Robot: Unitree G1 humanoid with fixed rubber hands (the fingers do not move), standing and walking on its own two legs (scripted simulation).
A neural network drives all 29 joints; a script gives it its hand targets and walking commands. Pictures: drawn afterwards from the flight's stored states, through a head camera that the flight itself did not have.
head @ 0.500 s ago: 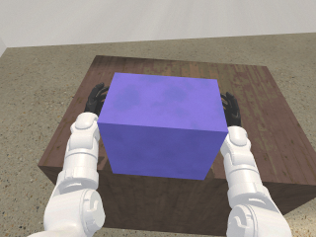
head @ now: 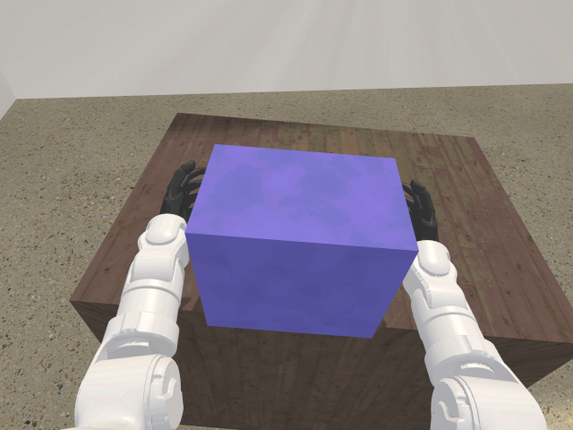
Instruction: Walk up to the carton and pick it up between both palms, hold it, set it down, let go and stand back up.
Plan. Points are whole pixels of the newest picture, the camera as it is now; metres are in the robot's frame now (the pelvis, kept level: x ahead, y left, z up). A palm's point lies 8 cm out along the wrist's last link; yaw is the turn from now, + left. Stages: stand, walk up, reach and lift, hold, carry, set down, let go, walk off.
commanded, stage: reach and lift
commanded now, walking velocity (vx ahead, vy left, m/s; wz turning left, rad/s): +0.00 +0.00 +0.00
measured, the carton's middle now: (297, 245) +0.38 +0.02 +0.06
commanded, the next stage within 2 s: none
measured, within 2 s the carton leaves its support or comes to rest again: leaves its support in 0.02 s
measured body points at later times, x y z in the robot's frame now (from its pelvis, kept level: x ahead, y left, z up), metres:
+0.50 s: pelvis -0.01 -0.01 +0.00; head -0.03 +0.02 +0.45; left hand +0.40 +0.18 +0.15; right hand +0.39 -0.18 +0.15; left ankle -0.01 +0.09 -0.75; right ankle -0.01 -0.11 -0.75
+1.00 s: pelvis -0.03 -0.01 +0.00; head -0.07 +0.01 +0.45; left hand +0.37 +0.17 +0.19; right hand +0.36 -0.19 +0.19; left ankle -0.01 +0.09 -0.75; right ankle -0.01 -0.11 -0.75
